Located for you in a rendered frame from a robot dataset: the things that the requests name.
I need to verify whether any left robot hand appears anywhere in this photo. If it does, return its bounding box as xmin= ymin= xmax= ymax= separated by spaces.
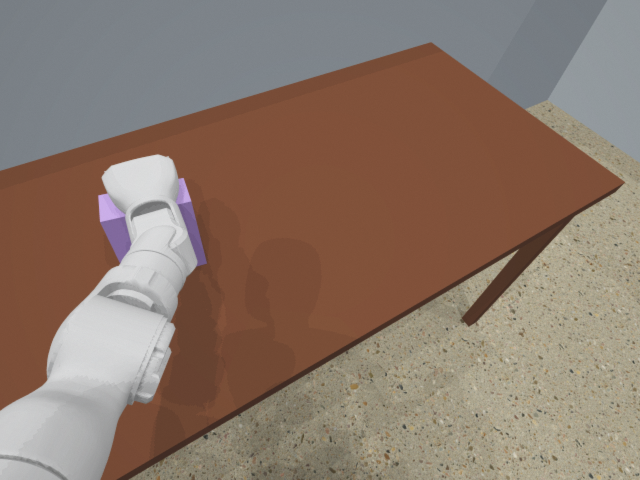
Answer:
xmin=102 ymin=154 xmax=179 ymax=214

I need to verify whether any table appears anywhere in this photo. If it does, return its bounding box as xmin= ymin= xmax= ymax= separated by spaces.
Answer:
xmin=0 ymin=42 xmax=625 ymax=480

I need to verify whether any robot left forearm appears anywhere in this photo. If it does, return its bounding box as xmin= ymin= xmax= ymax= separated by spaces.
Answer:
xmin=47 ymin=195 xmax=197 ymax=380

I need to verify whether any left robot upper arm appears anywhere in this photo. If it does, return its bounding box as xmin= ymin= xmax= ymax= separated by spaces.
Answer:
xmin=0 ymin=295 xmax=176 ymax=480

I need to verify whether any sponge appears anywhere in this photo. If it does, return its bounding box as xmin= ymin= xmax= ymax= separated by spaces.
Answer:
xmin=98 ymin=178 xmax=207 ymax=267

